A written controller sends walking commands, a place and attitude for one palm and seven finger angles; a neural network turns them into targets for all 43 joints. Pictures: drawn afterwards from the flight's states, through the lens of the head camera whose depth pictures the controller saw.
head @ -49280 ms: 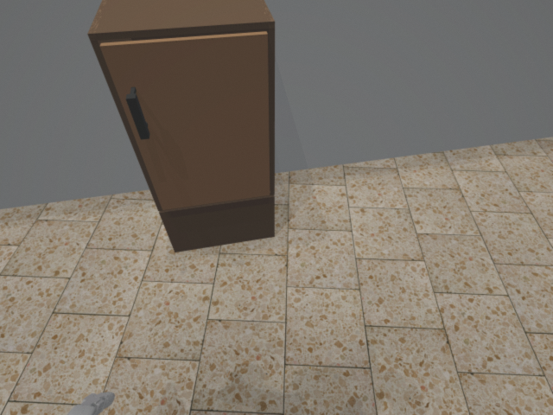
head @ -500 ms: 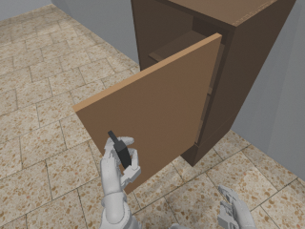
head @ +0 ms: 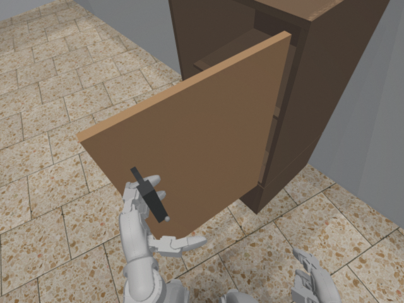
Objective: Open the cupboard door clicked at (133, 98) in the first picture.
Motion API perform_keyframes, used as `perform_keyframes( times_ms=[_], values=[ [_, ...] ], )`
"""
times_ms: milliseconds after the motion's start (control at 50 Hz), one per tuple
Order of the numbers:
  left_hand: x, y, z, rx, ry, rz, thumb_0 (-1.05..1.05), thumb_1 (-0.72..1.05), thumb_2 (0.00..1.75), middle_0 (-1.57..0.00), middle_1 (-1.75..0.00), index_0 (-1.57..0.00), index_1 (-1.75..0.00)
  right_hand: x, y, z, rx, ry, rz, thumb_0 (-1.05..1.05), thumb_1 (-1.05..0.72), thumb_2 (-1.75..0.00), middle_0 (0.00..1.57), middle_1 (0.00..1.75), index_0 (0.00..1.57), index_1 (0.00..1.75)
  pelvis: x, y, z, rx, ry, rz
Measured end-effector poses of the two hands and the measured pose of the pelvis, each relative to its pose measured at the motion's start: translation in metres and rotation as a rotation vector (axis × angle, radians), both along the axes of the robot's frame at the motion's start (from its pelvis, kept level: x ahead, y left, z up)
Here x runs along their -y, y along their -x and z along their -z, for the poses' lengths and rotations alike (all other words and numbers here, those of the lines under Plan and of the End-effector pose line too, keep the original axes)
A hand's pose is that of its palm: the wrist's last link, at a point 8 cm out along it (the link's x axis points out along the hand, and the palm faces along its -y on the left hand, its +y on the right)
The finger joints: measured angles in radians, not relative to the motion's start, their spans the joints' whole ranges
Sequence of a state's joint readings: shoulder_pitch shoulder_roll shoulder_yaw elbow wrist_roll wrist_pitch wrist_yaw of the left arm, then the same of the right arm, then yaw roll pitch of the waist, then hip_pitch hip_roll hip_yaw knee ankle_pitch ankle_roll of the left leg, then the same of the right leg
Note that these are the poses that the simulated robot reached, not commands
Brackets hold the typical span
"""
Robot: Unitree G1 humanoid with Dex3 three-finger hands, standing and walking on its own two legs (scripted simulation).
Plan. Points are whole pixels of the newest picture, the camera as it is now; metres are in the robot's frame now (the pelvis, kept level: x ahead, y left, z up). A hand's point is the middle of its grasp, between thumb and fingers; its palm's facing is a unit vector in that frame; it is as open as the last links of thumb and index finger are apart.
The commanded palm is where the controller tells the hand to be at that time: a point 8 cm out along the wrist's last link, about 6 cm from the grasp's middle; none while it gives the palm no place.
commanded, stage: open thumb and fingers to let go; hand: left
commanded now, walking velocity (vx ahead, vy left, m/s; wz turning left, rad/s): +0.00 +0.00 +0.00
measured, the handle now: (148, 195) +0.32 +0.11 +0.05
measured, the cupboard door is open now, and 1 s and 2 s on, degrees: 83 86 85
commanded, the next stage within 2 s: slide the hand sideways off the handle in 0.22 s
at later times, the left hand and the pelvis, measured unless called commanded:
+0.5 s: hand (166, 245) +0.22 +0.07 +0.04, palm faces -0.14 -0.99 -0.05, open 16.1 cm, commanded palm +0.21 +0.12 +0.05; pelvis -0.02 +0.02 -0.01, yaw +0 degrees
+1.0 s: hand (140, 256) +0.21 +0.11 +0.05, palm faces -0.16 -0.99 +0.05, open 15.9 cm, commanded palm +0.18 +0.16 +0.05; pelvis +0.00 +0.09 -0.01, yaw -4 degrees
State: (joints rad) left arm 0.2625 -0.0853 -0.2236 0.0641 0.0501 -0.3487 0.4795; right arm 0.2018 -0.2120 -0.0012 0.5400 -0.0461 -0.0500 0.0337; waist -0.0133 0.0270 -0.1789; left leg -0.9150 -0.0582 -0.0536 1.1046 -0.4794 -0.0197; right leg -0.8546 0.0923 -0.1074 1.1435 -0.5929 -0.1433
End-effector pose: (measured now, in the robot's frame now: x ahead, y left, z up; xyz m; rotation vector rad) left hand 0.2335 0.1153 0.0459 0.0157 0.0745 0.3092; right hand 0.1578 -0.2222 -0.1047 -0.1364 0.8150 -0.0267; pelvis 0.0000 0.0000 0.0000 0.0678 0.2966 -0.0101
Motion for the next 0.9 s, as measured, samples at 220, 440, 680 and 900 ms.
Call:
perform_keyframes(
  times_ms=[220,440,680,900],
  values=[
    [0.004,0.006,-0.002,0.002,-0.005,0.04,-0.01,-0.49,0.3,-0.21,-0.66,-0.25,-0.69,-0.004,0.006,-0.005,0.027,0.0,0.009,0.01,-0.91,-0.9,0.19,0.3,0.2,0.3,-0.004,0.006,-0.001,0.013,0.006,0.003],
    [-0.007,0.014,0.0,0.028,-0.034,0.275,-0.01,-0.49,0.3,-0.25,-0.42,-0.2,-0.49,-0.016,0.008,-0.008,0.051,-0.002,-0.005,0.01,-0.91,-0.9,0.2,0.3,0.2,0.3,-0.017,0.015,0.002,0.022,0.018,-0.001],
    [-0.007,0.028,-0.004,0.061,0.076,0.52,-0.01,-0.5,0.3,-0.16,-0.31,-0.18,-0.34,-0.038,0.024,-0.01,0.067,0.005,0.055,0.01,-0.91,-0.9,0.19,0.3,0.2,0.3,-0.05,0.019,0.007,0.028,0.044,0.029],
    [-0.031,0.032,-0.002,0.049,0.054,0.503,-0.01,-0.5,0.3,-0.2,-0.32,-0.22,-0.34,-0.076,0.019,-0.022,0.06,0.003,0.05,0.01,-0.91,-0.9,0.2,0.3,0.2,0.3,-0.079,0.009,0.008,0.023,0.074,0.045]
  ],
)
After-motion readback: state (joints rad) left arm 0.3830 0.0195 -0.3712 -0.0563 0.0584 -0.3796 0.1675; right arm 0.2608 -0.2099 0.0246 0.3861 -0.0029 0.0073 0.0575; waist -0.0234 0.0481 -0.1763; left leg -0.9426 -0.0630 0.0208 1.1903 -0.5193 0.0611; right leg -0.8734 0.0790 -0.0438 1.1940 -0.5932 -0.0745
